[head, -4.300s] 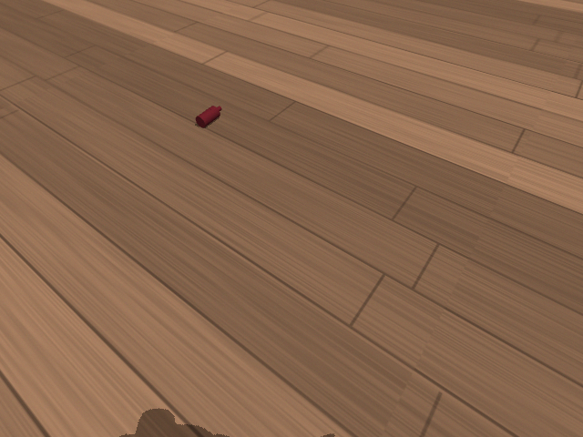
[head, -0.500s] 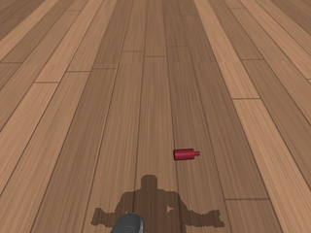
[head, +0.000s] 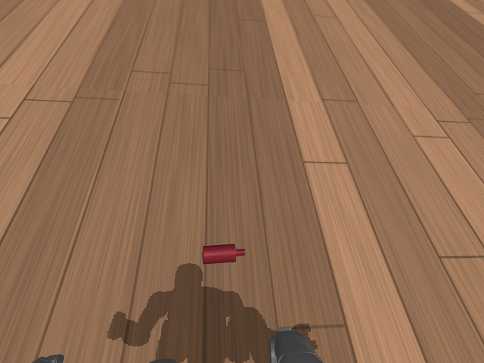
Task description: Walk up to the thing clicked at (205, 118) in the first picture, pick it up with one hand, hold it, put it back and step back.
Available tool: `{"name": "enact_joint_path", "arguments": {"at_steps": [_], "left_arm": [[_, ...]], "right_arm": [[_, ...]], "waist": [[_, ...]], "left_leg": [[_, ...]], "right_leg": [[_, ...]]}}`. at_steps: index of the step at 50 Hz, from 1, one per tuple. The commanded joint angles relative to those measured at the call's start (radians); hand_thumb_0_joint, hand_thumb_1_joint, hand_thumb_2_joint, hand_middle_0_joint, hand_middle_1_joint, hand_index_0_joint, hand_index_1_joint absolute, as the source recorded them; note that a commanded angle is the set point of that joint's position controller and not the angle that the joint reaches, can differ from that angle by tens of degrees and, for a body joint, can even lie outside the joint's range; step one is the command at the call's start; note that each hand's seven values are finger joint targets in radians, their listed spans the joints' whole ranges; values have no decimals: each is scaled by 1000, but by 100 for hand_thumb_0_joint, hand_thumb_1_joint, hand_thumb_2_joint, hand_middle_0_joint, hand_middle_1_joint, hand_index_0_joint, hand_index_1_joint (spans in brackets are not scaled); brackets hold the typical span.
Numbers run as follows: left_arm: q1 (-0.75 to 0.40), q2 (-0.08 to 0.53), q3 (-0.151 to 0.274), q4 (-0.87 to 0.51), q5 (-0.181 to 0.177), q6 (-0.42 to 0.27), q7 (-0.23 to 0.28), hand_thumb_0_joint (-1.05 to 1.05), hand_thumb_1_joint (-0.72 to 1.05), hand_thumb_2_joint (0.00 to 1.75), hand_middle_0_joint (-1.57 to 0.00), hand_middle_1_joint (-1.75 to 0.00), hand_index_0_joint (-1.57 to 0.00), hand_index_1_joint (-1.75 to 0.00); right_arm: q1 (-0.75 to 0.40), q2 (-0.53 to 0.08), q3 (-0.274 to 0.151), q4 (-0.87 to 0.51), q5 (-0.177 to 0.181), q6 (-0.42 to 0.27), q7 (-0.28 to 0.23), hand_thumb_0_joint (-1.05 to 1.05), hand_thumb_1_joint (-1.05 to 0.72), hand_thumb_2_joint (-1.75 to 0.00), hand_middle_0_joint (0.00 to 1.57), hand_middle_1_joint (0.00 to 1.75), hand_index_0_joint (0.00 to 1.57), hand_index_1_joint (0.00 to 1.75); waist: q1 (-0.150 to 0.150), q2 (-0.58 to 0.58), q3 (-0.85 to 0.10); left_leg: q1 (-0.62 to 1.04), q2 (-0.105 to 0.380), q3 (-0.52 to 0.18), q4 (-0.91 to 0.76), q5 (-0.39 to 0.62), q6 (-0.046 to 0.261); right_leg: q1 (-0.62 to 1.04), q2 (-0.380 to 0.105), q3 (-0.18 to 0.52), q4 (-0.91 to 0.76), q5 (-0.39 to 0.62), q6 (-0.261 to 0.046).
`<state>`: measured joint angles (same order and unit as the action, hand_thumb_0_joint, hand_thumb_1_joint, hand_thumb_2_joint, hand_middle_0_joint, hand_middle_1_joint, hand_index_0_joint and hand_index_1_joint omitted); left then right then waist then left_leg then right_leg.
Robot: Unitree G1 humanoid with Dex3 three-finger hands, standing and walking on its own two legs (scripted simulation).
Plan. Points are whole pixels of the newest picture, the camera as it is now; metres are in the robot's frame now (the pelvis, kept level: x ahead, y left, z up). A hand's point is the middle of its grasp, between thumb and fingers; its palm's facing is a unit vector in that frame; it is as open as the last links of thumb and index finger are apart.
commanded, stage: walk up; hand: left
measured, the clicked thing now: (224, 253) +0.62 +0.00 -0.71
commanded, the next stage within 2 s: none
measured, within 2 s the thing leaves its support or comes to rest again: neither
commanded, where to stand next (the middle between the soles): +0.27 -0.30 m, yaw +5 degrees
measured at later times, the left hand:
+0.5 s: hand out of the picture +0.12 +0.08 -0.16, palm faces +0.03 -0.95 -0.32, open 7.4 cm
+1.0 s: hand (282, 327) +0.20 -0.09 -0.14, palm faces +0.01 -0.91 -0.42, open 7.4 cm
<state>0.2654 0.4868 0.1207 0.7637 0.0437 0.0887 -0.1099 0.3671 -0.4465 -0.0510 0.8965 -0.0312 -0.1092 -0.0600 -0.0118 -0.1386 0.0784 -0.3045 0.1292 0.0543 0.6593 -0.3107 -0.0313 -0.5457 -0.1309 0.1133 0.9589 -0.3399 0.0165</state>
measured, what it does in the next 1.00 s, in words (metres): steps to the right: right foot, then left foot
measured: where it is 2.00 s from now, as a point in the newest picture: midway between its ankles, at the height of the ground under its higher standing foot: outside the picture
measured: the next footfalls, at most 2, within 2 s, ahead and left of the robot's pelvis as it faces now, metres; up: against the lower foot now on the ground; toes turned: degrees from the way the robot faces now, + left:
right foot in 0.08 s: +0.13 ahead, -0.24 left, +0.00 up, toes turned -3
left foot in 0.48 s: +0.22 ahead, -0.10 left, +0.00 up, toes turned +8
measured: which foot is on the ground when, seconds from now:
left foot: down 0.00-0.10, up 0.12-0.46, down 0.48-0.84, up 0.86-1.00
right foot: up 0.00-0.06, down 0.08-0.48, up 0.50-0.82, down 0.84-1.00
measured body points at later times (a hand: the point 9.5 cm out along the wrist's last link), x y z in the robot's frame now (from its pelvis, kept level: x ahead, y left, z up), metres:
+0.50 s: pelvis +0.11 -0.19 -0.01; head +0.14 -0.15 +0.44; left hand +0.12 +0.13 -0.14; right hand +0.19 -0.51 -0.10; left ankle +0.18 -0.10 -0.72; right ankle +0.09 -0.24 -0.71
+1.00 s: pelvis +0.17 -0.36 -0.01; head +0.18 -0.38 +0.44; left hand +0.20 -0.04 -0.11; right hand +0.23 -0.72 -0.13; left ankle +0.19 -0.21 -0.67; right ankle +0.18 -0.51 -0.72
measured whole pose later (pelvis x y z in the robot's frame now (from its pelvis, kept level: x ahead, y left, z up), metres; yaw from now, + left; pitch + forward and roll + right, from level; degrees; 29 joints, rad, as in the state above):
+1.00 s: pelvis +0.17 -0.36 -0.01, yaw +1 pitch -2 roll +0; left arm 0.30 0.37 0.05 0.90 0.02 -0.01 -0.02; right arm 0.26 -0.49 -0.06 0.95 -0.01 -0.01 -0.03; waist 0.01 0.06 0.07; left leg -0.54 0.05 -0.05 1.11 -0.46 0.03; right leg -0.36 -0.04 0.01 0.79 -0.40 0.03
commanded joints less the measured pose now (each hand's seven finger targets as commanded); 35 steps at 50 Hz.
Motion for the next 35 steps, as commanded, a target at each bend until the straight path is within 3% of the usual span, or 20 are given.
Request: {"name": "enact_joint_path", "arguments": {"at_steps": [1, 3, 5, 6, 7, 8, 10, 13, 15, 18, 20, 22, 23, 24, 25, 26, 27, 29, 32, 35], "left_arm": [[-8, 144, 59, -78, -4, -19, -13, 0, 90, 90, -20, -30, -20, -30], [104, 151, 73, -20, -1, -20, -8, 0, 90, 90, -20, -30, -20, -30], [282, 218, 100, 46, 19, -36, 13, 0, 90, 90, -20, -30, -20, -30], [271, 300, 108, 18, 30, -50, 26, 0, 90, 90, -20, -30, -20, -30], [123, 352, 104, -39, 18, -56, 36, 0, 90, 90, -20, -30, -20, -30], [37, 362, 110, -68, 1, -58, 43, 0, 90, 90, -20, -30, -20, -30], [11, 270, 80, -59, 1, -64, 53, 0, 90, 90, -20, -30, -20, -30], [7, 188, 55, -64, 3, -83, 57, 0, 90, 90, -20, -30, -20, -30], [24, 156, 37, -81, 9, -87, 55, 0, 90, 90, -20, -30, -20, -30], [26, 145, 23, -108, 15, -82, 56, 0, 90, 90, -20, -30, -20, -30], [-25, 145, 14, -138, 17, -71, 55, 0, 90, 90, -20, -30, -20, -30], [-52, 115, -1, -168, 3, -62, 51, 0, 90, 90, -20, -30, -20, -30], [-9, 74, -14, -172, -1, -64, 52, 0, 90, 90, -20, -30, -20, -30], [42, 45, -15, -170, 3, -59, 54, 0, 90, 90, -20, -30, -20, -30], [75, 134, 6, -142, 18, -31, 60, 0, 90, 90, -20, -30, -20, -30], [106, 202, 24, -123, 21, -19, 63, 0, 90, 90, -20, -30, -20, -30], [107, 216, 28, -106, 24, -15, 63, 0, 90, 90, -20, -30, -20, -30], [55, 187, 40, -98, 22, -23, 57, 0, 90, 90, -20, -30, -20, -30], [79, 156, 40, -91, 15, -17, 39, 0, 90, 90, -20, -30, -20, -30], [79, 125, 30, -62, -8, -16, 27, 0, 90, 90, -20, -30, -20, -30]], "right_arm": [[-66, -392, -117, -61, -8, -7, -23, 0, -90, -90, 20, 30, 20, 30], [-125, -379, -114, -62, -9, 10, -25, 0, -90, -90, 20, 30, 20, 30], [-90, -242, -72, -50, -14, 32, -32, 0, -90, -90, 20, 30, 20, 30], [-70, -137, -33, -67, 5, 37, -37, 0, -90, -90, 20, 30, 20, 30], [-98, -214, -65, -83, 15, 39, -54, 0, -90, -90, 20, 30, 20, 30], [-72, -260, -77, -51, 17, 36, -58, 0, -90, -90, 20, 30, 20, 30], [-46, -271, -67, 14, 39, 28, -43, 0, -90, -90, 20, 30, 20, 30], [65, -228, -45, 65, 35, 13, -29, 0, -90, -90, 20, 30, 20, 30], [32, -205, -41, 48, 25, 7, -20, 0, -90, -90, 20, 30, 20, 30], [22, -195, -40, 24, 27, 4, -18, 0, -90, -90, 20, 30, 20, 30], [92, -187, -47, 38, 33, 2, -26, 0, -90, -90, 20, 30, 20, 30], [212, -203, -66, 65, 30, -1, -44, 0, -90, -90, 20, 30, 20, 30], [253, -261, -89, 60, 15, -1, -57, 0, -90, -90, 20, 30, 20, 30], [247, -326, -107, 30, 0, 1, -68, 0, -90, -90, 20, 30, 20, 30], [181, -352, -117, -6, 16, 9, -81, 0, -90, -90, 20, 30, 20, 30], [100, -374, -123, -27, 38, 9, -81, 0, -90, -90, 20, 30, 20, 30], [31, -339, -117, -40, 36, 8, -80, 0, -90, -90, 20, 30, 20, 30], [37, -267, -92, -41, 19, 1, -74, 0, -90, -90, 20, 30, 20, 30], [21, -291, -97, -37, 11, -9, -53, 0, -90, -90, 20, 30, 20, 30], [-31, -315, -98, -57, -6, -8, -37, 0, -90, -90, 20, 30, 20, 30]], "waist": [[27, 369, -35], [100, 317, -74], [195, -46, -123], [202, -302, -52], [145, -271, -8], [97, -209, 16], [62, -98, 28], [54, -93, -21], [64, -67, -15], [66, -38, -34], [23, -4, -61], [-50, 96, -107], [-74, 231, -150], [-58, 344, -177], [-29, 181, -155], [-13, 165, -120], [17, 118, -74], [18, 119, -37], [26, 236, -15], [32, 341, -12]], "left_leg": [[-130, 143, -133, -252, -192, 212], [-230, 121, -74, -136, -246, 178], [-369, -11, 73, 345, -279, 123], [-605, -153, 36, 598, -363, 77], [-580, -127, -81, 681, -327, 71], [-538, -68, -101, 669, -254, 71], [-482, -42, -110, 603, -150, 78], [-372, -56, -29, 416, -120, 68], [-321, -75, 9, 306, -133, 67], [-215, -94, 18, 175, -76, 79], [-42, -104, 26, 62, 56, 89], [240, -110, 14, -117, 248, 97], [362, 9, -177, -192, 194, 146], [449, 267, -602, -262, 106, 253], [334, 389, -728, -319, -31, 332], [253, 450, -767, -338, -76, 394], [174, 404, -675, -340, -99, 370], [55, 238, -403, -292, 43, 274], [-28, 186, -248, -246, 95, 265], [-97, 122, -143, -249, -65, 236]], "right_leg": [[127, 7, -109, -141, -23, -10], [321, 48, -182, -235, 25, -22], [496, 84, -143, -381, -105, -32], [433, -111, 305, -606, -314, -87], [333, -203, 552, -799, -414, -174], [290, -231, 585, -826, -478, -203], [272, -134, 308, -657, -248, -174], [331, -72, 127, -535, 119, -223], [313, -84, 107, -544, 208, -257], [293, -108, 100, -535, 313, -253], [209, -87, 49, -482, 307, -226], [78, -12, -37, -279, 335, -147], [-22, 50, -94, -92, 236, -82], [-216, 140, -80, 95, -169, -16], [-203, 111, 10, 250, -199, 7], [-201, 77, 53, 354, -215, 9], [-183, 60, 69, 367, -180, 0], [-95, 60, 81, 291, -108, -11], [-58, 55, 27, 244, -54, -9], [20, 37, -53, 61, -46, -1]]}}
